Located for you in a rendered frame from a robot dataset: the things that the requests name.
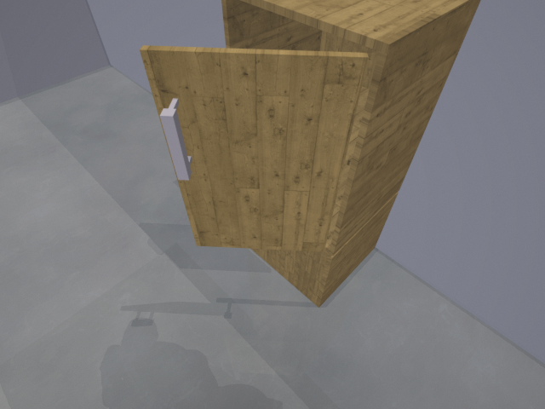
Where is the handle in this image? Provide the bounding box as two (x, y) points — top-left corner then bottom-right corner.
(160, 98), (192, 181)

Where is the cupboard door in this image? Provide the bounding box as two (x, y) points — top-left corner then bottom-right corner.
(140, 45), (369, 252)

